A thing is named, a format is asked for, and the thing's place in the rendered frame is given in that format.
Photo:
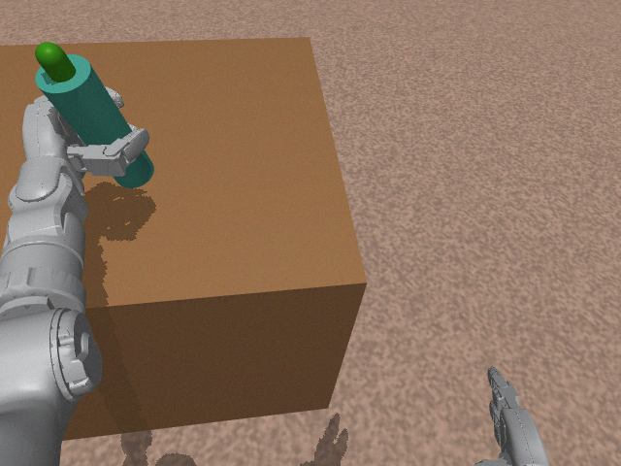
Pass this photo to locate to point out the right robot hand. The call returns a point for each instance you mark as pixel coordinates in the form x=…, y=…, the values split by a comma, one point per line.
x=514, y=428

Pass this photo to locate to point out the left robot arm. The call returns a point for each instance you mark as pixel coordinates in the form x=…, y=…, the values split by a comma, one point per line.
x=48, y=356

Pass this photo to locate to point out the left robot hand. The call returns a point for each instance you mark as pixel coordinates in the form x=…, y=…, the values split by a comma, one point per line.
x=45, y=132

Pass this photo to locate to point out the bottle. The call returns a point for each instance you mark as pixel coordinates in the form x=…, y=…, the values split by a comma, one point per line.
x=74, y=89

